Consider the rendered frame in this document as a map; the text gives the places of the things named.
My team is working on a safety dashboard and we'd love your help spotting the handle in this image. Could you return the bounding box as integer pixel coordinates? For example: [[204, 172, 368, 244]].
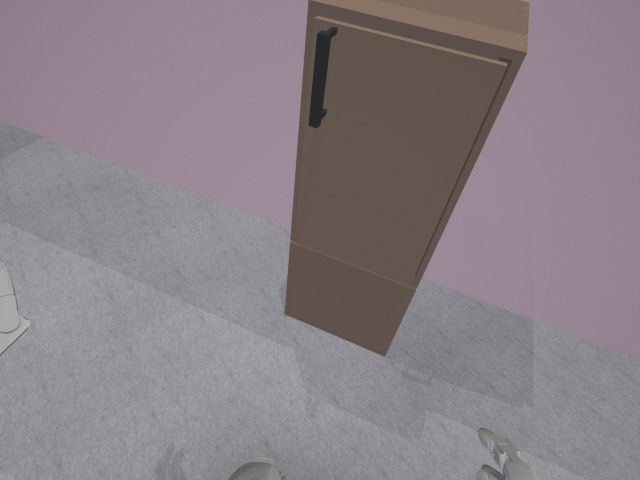
[[308, 27, 338, 128]]

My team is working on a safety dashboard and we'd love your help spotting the cupboard door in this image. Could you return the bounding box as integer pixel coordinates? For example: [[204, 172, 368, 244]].
[[295, 16, 508, 285]]

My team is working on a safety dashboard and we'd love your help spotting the left robot hand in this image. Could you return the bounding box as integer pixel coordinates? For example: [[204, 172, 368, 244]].
[[0, 259, 30, 356]]

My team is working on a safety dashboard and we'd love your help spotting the right robot hand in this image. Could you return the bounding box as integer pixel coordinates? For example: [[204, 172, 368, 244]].
[[476, 428, 538, 480]]

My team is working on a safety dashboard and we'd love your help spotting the left robot shin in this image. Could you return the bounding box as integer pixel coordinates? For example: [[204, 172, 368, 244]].
[[255, 458, 275, 467]]

